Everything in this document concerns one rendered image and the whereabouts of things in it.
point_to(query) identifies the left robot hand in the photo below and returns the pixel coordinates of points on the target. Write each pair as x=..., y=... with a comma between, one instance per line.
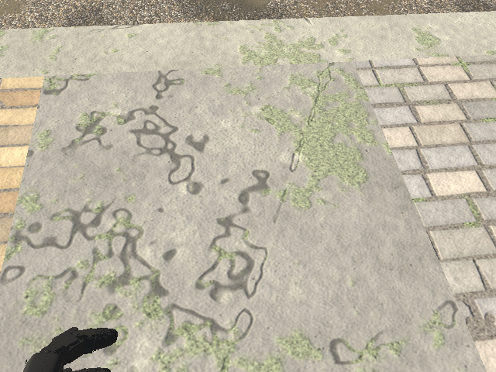
x=68, y=346

